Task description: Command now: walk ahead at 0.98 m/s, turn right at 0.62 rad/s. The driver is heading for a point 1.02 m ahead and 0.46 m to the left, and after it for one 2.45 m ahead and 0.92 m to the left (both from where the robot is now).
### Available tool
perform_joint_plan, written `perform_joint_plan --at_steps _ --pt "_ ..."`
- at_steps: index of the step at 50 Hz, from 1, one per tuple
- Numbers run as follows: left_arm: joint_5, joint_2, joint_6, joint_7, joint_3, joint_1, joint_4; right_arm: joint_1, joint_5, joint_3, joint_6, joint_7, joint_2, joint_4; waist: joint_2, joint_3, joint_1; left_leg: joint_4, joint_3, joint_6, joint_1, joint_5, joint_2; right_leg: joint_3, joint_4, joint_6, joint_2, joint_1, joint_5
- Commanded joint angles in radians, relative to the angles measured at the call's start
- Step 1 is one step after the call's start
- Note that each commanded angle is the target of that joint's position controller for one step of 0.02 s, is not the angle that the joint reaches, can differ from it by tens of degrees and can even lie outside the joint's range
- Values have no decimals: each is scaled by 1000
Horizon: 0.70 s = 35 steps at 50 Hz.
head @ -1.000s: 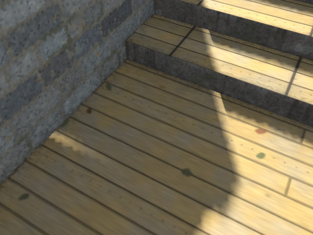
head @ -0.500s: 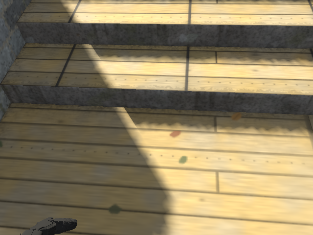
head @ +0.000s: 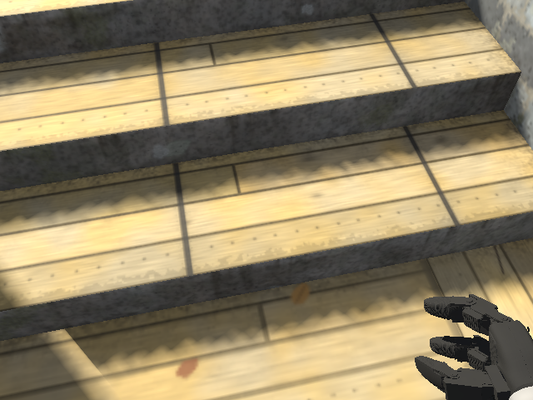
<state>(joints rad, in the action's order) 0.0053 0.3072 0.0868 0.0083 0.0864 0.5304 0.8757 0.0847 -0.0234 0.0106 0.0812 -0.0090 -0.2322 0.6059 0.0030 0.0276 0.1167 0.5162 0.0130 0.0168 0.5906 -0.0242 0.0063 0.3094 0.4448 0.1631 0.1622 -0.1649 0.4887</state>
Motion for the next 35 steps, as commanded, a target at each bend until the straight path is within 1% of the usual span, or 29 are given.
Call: perform_joint_plan --at_steps 1,2,3,4,5,6,8,10,11,12,13,14,15,16,17,18,19,20,21,22,23,24,25,26,28,30,32,33,35 --pt "2 -44 38 6 -18 -98 -118 -653 -50 -125 5 56 -310 115 254 -374 -300 8 456 128 -1027 -609 -308 -65 921 -42 -20 691 -238" --pt "-28 -22 41 11 -34 24 -127 -544 -45 -130 10 25 -309 115 454 -407 -178 -248 964 214 -982 -702 -399 -104 1014 -42 7 827 -64" --pt "2 37 25 5 -31 -66 -100 -404 -29 -115 11 6 -193 87 237 -236 -163 -274 861 234 -816 -738 -345 -134 1007 -33 -77 851 -169" --pt "27 58 18 15 -31 -173 -115 -377 -15 -104 12 -3 -132 100 50 -149 -169 -263 707 247 -672 -622 -306 -151 975 -43 -104 835 -220" --pt "45 54 16 23 -35 -257 -141 -397 -16 -98 14 -6 -113 126 -16 -106 -165 -269 605 232 -581 -502 -261 -162 910 -47 -131 818 -222" --pt "63 36 12 31 -42 -301 -176 -435 -13 -85 19 -5 -87 168 -3 -68 -143 -272 535 223 -510 -407 -221 -166 852 -58 -159 813 -216" --pt "79 7 5 33 -61 -350 -216 -484 5 -82 31 -11 -89 214 50 -18 -114 -291 474 232 -453 -249 -182 -189 753 -90 -200 842 -176" --pt "85 0 8 37 -78 -423 -265 -508 14 -90 40 -8 -122 224 42 19 -103 -334 436 250 -400 -168 -183 -214 632 -127 -241 877 -199" --pt "77 3 11 43 -88 -479 -297 -500 12 -97 40 -4 -142 216 35 35 -103 -367 400 245 -341 -156 -172 -230 519 -145 -250 842 -251" --pt "63 -5 16 51 -101 -530 -319 -477 9 -105 38 -3 -162 203 32 49 -103 -397 339 222 -250 -144 -135 -256 376 -157 -239 732 -316" --pt "48 -19 21 57 -112 -562 -327 -457 9 -111 36 -4 -180 197 36 66 -104 -405 280 198 -166 1 -97 -298 264 -167 -202 596 -374" --pt "40 -25 25 56 -115 -582 -327 -481 13 -118 36 -9 -204 205 33 53 -122 -400 265 184 -151 169 -96 -334 227 -174 -158 497 -446" --pt "38 -10 27 45 -110 -577 -322 -515 21 -121 34 -15 -214 217 38 37 -131 -359 257 162 -200 297 -94 -336 189 -173 -136 463 -516" --pt "44 14 31 31 -102 -568 -319 -542 30 -124 32 -18 -218 226 42 13 -138 -291 246 132 -273 393 -81 -325 134 -167 -121 445 -563" --pt "52 39 35 16 -92 -541 -308 -568 37 -125 29 -17 -215 237 39 -23 -134 -194 238 97 -339 489 -58 -320 77 -157 -101 399 -581" --pt "59 58 39 1 -83 -473 -290 -571 47 -128 22 -12 -225 238 50 -65 -98 -62 226 60 -367 572 -25 -322 8 -144 -91 315 -622" --pt "69 90 48 -14 -72 -384 -273 -560 59 -129 20 -8 -222 228 74 -114 -52 112 231 29 -314 496 11 -286 -17 -128 -154 185 -701" --pt "86 132 52 -29 -58 -243 -247 -529 70 -116 19 -3 -162 198 39 -211 8 365 195 6 -159 131 57 -173 39 -101 -331 -22 -958" --pt "99 171 41 -24 -45 -141 -248 -666 98 -87 7 21 -37 165 -196 -426 -51 702 106 -6 -12 -628 109 80 180 -20 -722 -244 -1531" --pt "54 123 16 -10 -42 -144 -245 -689 75 -95 -20 41 -117 159 -138 -521 -60 792 84 2 2 -623 39 79 200 -2 -713 -216 -1595" --pt "37 76 12 -11 -46 -231 -259 -638 51 -102 -39 41 -139 158 -150 -452 -75 822 60 -11 52 -534 19 42 122 19 -650 -112 -1339" --pt "32 9 7 -16 -63 -303 -262 -579 20 -104 -55 29 -136 158 -124 -314 -97 785 37 -30 91 -465 -13 -51 57 -5 -561 19 -1159" --pt "29 -10 6 -23 -70 -337 -256 -543 3 -108 -68 14 -127 154 -143 -227 -115 770 29 -48 105 -430 -27 -117 5 -12 -517 106 -1074" --pt "22 -2 5 -32 -68 -343 -242 -533 -6 -108 -83 1 -107 145 -155 -165 -135 749 20 -65 71 -401 -35 -180 -41 -17 -496 210 -1051" --pt "14 25 6 -40 -53 -341 -218 -494 -9 -103 -100 -13 -71 117 -140 -143 -166 735 -2 -74 40 -354 -34 -253 -89 3 -488 296 -1033" --pt "8 25 7 -42 -47 -363 -211 -431 -16 -101 -110 -23 -62 83 -141 -130 -177 671 -3 -65 58 -302 -60 -304 -122 20 -505 319 -969" --pt "9 32 4 -44 -40 -383 -204 -375 -19 -94 -117 -39 -59 50 -151 -113 -183 541 -9 -42 16 -209 -84 -377 -134 2 -492 347 -874" --pt "31 27 1 -42 -37 -395 -215 -386 -18 -85 -132 -29 -36 57 -179 -168 -187 597 -75 -32 -70 -226 -52 -442 -81 -22 -499 353 -865" --pt "28 40 -6 -36 -31 -398 -226 -316 -9 -82 -146 -25 -59 20 -143 -132 -176 470 -90 -3 -171 -168 -60 -506 -58 -60 -496 440 -771"
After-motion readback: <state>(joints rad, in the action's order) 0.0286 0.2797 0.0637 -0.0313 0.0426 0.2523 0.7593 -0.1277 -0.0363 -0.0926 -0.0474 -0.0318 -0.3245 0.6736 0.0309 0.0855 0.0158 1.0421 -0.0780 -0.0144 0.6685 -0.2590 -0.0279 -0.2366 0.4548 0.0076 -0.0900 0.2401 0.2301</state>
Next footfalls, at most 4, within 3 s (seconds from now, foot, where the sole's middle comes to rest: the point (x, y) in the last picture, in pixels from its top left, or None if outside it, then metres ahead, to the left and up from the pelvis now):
0.40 right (351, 360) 0.55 -0.10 -0.74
0.82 left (257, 352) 0.54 0.13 -0.74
1.28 right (344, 272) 0.69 -0.06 -0.57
1.42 right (349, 307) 0.69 -0.09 -0.74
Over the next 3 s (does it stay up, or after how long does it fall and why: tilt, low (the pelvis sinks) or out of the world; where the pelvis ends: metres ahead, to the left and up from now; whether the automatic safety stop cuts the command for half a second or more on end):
stays up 0.78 0.20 0.18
